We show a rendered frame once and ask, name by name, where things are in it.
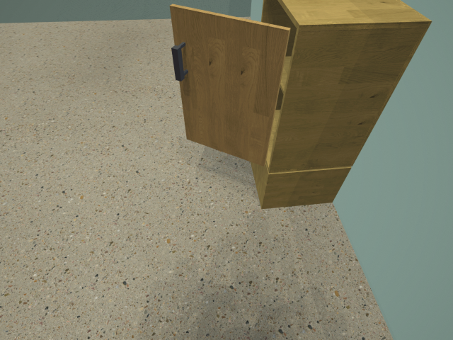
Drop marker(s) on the cupboard door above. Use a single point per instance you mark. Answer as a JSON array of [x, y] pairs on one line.
[[229, 94]]

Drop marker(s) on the handle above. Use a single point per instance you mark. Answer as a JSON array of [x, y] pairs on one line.
[[178, 62]]

